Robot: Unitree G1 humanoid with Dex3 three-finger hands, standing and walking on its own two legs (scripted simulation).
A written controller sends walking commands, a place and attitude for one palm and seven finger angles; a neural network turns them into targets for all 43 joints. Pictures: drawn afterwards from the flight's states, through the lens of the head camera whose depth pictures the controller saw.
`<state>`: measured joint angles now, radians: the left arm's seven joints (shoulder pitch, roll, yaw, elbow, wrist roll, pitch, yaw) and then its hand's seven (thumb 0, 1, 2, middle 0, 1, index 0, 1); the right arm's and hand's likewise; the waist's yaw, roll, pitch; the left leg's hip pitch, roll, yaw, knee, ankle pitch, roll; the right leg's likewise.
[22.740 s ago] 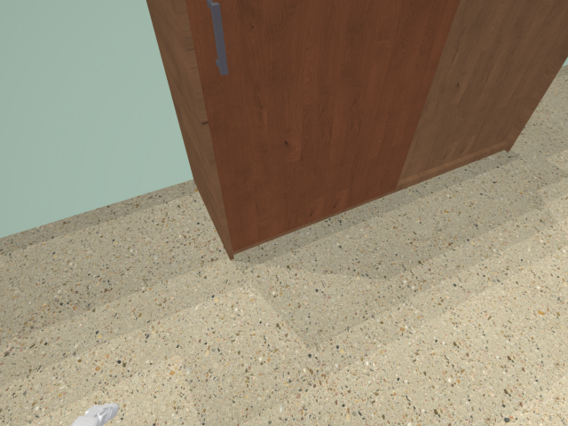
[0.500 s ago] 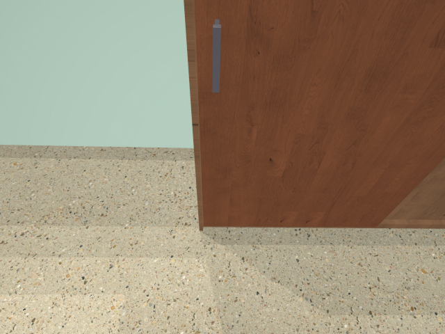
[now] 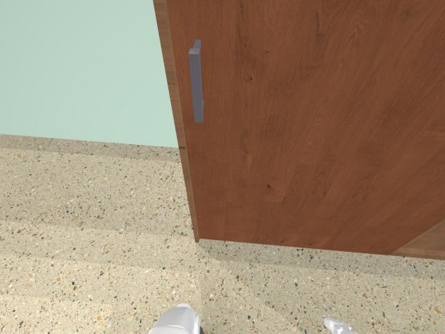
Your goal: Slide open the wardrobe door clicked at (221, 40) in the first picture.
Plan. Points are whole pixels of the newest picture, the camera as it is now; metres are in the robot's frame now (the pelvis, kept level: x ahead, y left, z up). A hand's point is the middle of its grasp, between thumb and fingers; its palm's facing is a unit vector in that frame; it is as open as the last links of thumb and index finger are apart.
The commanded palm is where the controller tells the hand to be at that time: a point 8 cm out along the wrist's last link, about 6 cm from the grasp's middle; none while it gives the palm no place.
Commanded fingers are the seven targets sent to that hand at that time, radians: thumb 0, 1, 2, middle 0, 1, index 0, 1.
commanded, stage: shuffle to correct the standing spot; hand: left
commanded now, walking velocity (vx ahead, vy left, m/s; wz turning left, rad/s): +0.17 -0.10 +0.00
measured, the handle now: (198, 83) +0.52 +0.10 +0.15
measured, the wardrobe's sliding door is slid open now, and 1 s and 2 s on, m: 0.00 0.00 0.00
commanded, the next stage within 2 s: come to a stop and stand still in 0.04 s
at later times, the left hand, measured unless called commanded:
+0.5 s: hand out of the picture +0.12 +0.13 -0.17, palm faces +0.05 -0.97 -0.22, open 7.3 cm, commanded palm none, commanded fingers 0.00 0.90 0.90 -0.20 -0.30 -0.20 -0.30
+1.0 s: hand out of the picture +0.01 +0.14 -0.17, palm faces +0.14 -0.97 -0.21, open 7.4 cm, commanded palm none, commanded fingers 0.00 0.90 0.90 -0.20 -0.30 -0.20 -0.30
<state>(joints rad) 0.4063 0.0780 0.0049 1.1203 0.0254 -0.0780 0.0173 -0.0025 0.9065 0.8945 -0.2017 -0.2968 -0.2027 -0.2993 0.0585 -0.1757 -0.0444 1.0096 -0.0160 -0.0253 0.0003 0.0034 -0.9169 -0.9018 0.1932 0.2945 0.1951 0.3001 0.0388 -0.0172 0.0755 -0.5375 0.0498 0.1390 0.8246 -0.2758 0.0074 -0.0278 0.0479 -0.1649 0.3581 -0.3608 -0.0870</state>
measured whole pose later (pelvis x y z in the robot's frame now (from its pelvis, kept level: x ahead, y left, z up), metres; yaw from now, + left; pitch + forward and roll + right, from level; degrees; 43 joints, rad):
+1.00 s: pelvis +0.01 -0.05 +0.00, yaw +1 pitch -1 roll +2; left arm 0.30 0.18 0.06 1.02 0.04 0.02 0.02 0.00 0.90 0.89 -0.21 -0.30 -0.21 -0.30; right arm 0.22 -0.21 -0.05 1.01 -0.01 0.04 0.01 0.00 -0.92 -0.90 0.20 0.29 0.20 0.30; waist 0.07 -0.05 0.02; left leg -0.22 0.02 0.06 0.60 -0.38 -0.05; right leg -0.31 -0.10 -0.06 0.44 -0.12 0.02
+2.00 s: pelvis -0.02 -0.07 -0.01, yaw +0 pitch -4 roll +1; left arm 0.30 0.15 0.02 1.06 0.02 0.00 0.02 0.00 0.91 0.89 -0.20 -0.30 -0.20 -0.30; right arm 0.27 -0.21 -0.02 1.02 -0.02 0.01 -0.01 0.01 -0.93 -0.90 0.20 0.30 0.20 0.30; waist -0.01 0.04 0.02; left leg -0.17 0.07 0.07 0.53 -0.28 -0.06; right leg -0.24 -0.09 -0.06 0.60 -0.29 0.03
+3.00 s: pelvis -0.05 -0.05 +0.00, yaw +0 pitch -2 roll +1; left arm 0.35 0.13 0.02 1.08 0.02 -0.01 0.02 0.00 0.90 0.89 -0.20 -0.30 -0.20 -0.30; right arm 0.32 -0.14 -0.02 1.08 -0.01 -0.01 -0.01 0.00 -0.91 -0.90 0.20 0.30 0.20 0.30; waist 0.01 0.01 0.03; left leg -0.24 0.05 0.07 0.49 -0.21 -0.02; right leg -0.28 -0.10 -0.04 0.50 -0.19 0.05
